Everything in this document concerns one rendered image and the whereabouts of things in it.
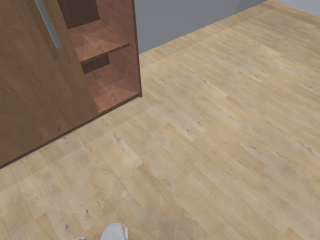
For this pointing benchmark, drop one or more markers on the robot left thigh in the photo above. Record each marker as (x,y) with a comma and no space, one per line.
(115,231)

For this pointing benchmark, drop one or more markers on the wardrobe door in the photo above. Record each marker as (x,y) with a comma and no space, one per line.
(43,89)

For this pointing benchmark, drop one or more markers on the handle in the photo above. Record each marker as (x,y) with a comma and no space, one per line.
(48,23)

